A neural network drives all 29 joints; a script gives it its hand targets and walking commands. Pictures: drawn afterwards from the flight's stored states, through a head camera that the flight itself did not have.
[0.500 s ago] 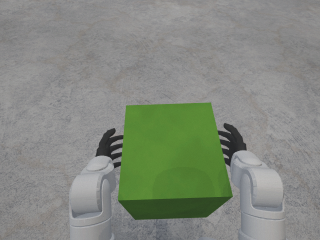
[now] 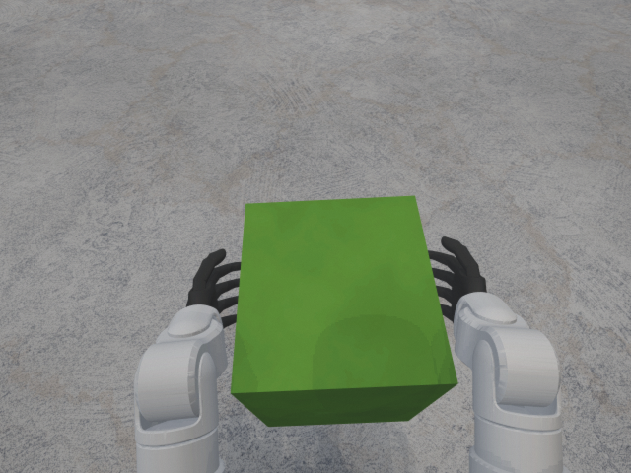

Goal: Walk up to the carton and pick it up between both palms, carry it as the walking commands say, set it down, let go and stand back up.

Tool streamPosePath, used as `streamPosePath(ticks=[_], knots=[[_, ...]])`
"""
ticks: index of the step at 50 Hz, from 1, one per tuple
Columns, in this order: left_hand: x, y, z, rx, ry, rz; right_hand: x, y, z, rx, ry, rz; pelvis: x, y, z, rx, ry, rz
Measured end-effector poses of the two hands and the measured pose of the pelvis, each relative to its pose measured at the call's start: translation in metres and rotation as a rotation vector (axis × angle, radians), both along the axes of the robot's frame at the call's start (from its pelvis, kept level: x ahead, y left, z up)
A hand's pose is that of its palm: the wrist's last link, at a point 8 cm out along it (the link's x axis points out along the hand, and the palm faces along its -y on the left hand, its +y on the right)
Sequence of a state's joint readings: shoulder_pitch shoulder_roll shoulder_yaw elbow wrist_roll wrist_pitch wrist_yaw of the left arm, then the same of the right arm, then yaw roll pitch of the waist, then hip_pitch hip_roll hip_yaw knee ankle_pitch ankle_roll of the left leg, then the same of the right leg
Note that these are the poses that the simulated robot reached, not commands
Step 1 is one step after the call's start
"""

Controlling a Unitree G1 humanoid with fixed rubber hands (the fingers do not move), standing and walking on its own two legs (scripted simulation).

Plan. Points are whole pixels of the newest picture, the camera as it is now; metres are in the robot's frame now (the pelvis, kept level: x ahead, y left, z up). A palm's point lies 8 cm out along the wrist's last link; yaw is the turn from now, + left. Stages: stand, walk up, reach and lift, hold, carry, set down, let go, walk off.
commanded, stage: carry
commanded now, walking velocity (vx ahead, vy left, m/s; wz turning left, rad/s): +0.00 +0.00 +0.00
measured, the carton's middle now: (334, 322) +0.30 +0.01 -0.01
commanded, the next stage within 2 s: none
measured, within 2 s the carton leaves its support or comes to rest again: neither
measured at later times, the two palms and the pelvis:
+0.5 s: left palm (238, 177) +0.50 +0.14 +0.06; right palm (431, 170) +0.52 -0.14 +0.05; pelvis +0.23 -0.01 -0.03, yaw +2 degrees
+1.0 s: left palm (260, 72) +0.84 +0.15 +0.01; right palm (398, 64) +0.86 -0.14 +0.02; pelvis +0.57 -0.02 -0.04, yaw +2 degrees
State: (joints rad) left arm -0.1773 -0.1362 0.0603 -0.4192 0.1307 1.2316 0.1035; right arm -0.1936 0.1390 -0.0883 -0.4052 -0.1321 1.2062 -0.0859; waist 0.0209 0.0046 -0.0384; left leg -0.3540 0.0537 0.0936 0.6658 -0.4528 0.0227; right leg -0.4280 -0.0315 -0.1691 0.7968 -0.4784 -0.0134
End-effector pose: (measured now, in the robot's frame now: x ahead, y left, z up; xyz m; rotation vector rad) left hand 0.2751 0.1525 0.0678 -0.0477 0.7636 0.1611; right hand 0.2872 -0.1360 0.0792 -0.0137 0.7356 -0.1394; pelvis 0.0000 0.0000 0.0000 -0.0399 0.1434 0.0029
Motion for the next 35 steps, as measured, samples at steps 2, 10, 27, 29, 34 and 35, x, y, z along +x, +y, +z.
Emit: streamPosePath(ticks=[2, 10, 27, 29, 34, 35], knots=[[0.016, 0.000, 0.003, 0.009, -0.011, 0.003, 0.016, 0.000, -0.001, 0.009, -0.011, 0.003, 0.017, 0.000, -0.002, 0.001, -0.008, 0.001], [0.081, -0.008, -0.005, 0.023, -0.012, 0.012, 0.084, -0.008, -0.013, 0.025, -0.012, 0.013, 0.084, -0.009, -0.013, 0.022, -0.008, 0.010], [0.242, -0.007, -0.018, 0.037, -0.017, 0.040, 0.254, -0.006, -0.028, 0.035, -0.018, 0.045, 0.253, -0.016, -0.028, 0.037, -0.018, 0.041], [0.264, -0.005, -0.026, 0.022, -0.011, 0.046, 0.278, -0.004, -0.032, 0.020, -0.013, 0.051, 0.275, -0.016, -0.032, 0.037, -0.010, 0.047], [0.331, -0.003, -0.035, -0.008, -0.002, 0.037, 0.340, -0.002, -0.036, -0.013, -0.003, 0.044, 0.342, -0.011, -0.035, 0.044, -0.035, 0.019], [0.345, -0.003, -0.034, -0.005, 0.003, 0.030, 0.352, -0.003, -0.035, -0.010, 0.002, 0.037, 0.356, -0.011, -0.033, 0.041, -0.041, 0.013]])
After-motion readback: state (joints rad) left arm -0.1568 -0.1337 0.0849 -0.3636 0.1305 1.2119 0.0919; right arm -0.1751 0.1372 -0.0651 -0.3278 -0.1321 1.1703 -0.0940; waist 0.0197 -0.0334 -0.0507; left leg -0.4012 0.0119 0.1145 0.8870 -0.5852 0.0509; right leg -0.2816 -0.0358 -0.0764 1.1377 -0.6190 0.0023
